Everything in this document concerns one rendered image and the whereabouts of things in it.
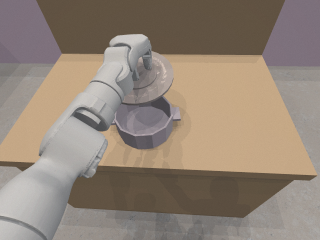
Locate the left robot upper arm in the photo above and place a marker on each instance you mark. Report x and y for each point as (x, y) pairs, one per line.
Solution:
(33, 203)

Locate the left robot forearm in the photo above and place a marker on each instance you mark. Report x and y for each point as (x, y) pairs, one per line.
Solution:
(97, 104)

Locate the lid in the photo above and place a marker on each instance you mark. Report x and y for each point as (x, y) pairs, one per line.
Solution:
(153, 83)

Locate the pot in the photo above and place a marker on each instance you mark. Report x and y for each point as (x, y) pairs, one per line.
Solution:
(148, 125)

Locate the robot left hand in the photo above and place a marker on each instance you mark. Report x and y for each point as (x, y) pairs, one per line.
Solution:
(143, 47)

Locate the knob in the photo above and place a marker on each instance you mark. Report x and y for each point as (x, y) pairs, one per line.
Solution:
(140, 68)

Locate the table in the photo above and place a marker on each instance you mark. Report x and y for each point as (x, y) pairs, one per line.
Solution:
(235, 146)

